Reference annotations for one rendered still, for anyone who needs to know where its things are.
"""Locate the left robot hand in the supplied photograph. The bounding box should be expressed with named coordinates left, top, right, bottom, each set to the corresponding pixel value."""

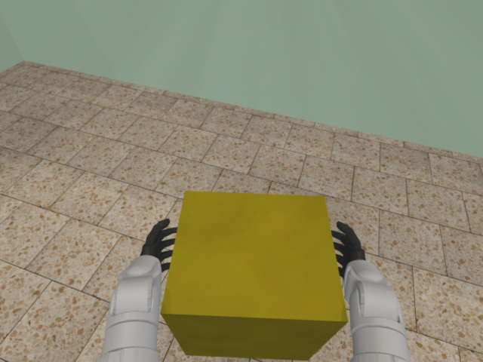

left=140, top=219, right=177, bottom=272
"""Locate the right robot hand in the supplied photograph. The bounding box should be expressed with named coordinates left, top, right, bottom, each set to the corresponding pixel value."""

left=331, top=222, right=366, bottom=279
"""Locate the right robot forearm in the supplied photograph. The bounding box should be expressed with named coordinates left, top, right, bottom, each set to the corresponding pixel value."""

left=343, top=259, right=411, bottom=362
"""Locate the left robot forearm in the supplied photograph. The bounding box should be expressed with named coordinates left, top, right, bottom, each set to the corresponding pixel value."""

left=95, top=255, right=162, bottom=362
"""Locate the carton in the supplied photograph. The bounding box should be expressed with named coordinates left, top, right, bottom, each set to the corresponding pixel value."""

left=160, top=191, right=348, bottom=360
